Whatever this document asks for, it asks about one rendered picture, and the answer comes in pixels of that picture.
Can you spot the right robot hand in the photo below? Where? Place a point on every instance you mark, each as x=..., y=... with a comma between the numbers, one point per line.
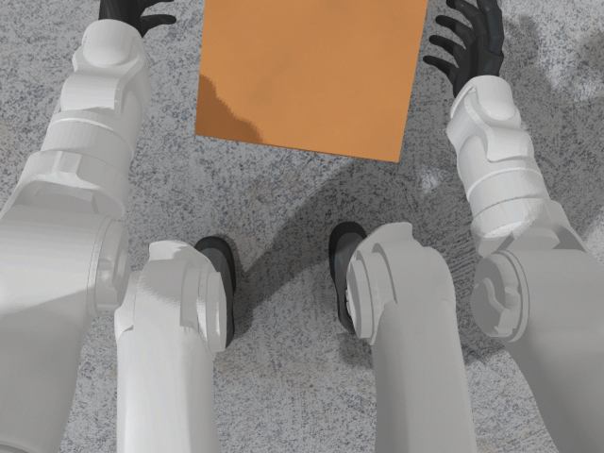
x=483, y=55

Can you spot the left robot forearm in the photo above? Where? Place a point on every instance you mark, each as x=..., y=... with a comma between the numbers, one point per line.
x=93, y=133

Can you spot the right robot upper arm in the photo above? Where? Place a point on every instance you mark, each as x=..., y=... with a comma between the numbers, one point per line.
x=547, y=308

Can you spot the carton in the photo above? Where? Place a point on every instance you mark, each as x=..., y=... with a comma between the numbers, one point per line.
x=325, y=76

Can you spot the robot right foot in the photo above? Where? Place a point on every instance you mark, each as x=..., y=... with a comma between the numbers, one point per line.
x=343, y=241

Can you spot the left robot upper arm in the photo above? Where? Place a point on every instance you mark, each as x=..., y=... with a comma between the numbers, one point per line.
x=58, y=269

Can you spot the right robot forearm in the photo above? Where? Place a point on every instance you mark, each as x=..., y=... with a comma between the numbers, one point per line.
x=503, y=184

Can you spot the right robot shin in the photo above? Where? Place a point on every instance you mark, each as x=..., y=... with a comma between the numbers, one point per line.
x=403, y=231

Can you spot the left robot hand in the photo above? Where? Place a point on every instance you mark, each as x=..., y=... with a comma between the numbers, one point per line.
x=130, y=11

